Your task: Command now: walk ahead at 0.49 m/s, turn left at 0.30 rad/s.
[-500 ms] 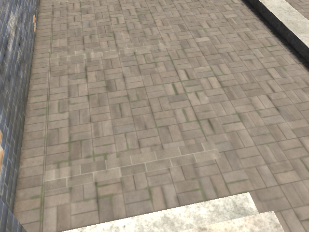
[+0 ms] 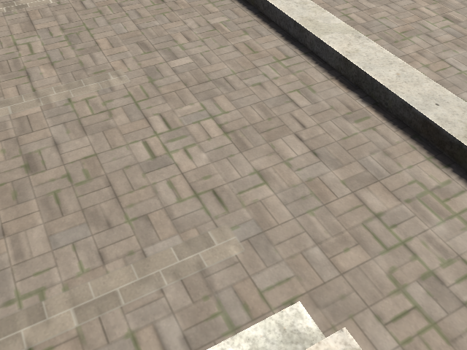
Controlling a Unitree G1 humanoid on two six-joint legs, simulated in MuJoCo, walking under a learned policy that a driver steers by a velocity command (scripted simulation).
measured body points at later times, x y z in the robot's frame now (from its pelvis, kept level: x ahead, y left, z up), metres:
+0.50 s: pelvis +0.24 +0.01 -0.16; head +0.25 +0.02 +0.29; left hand +0.02 +0.11 -0.29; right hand +0.41 -0.19 -0.29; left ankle +0.34 +0.17 -0.88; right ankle +0.10 -0.11 -0.78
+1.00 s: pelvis +0.55 +0.10 -0.46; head +0.54 +0.09 -0.01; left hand +0.44 +0.35 -0.59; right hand +0.67 -0.09 -0.60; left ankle +0.36 +0.18 -0.90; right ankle +0.58 +0.03 -1.19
